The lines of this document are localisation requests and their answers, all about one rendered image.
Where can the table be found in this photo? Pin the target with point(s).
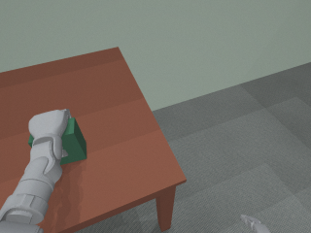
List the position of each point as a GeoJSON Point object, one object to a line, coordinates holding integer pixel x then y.
{"type": "Point", "coordinates": [128, 160]}

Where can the robot left upper arm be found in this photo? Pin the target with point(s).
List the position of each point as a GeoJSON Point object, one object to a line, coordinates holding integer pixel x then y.
{"type": "Point", "coordinates": [19, 227]}

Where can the left robot hand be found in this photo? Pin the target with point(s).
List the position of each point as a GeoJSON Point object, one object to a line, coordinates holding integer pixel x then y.
{"type": "Point", "coordinates": [52, 122]}

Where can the right robot hand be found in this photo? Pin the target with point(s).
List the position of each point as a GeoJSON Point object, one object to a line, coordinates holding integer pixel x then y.
{"type": "Point", "coordinates": [254, 224]}

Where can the sponge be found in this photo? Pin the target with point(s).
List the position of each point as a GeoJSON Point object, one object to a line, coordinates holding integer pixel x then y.
{"type": "Point", "coordinates": [73, 142]}

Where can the robot left forearm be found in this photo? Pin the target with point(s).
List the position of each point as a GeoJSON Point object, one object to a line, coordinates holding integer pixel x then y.
{"type": "Point", "coordinates": [29, 202]}

